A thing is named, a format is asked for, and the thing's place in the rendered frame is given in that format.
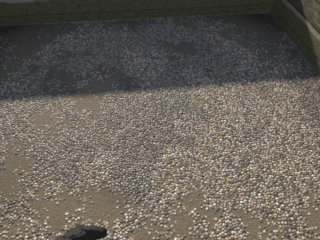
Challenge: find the left robot hand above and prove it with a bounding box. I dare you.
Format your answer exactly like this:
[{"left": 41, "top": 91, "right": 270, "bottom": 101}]
[{"left": 55, "top": 224, "right": 107, "bottom": 240}]

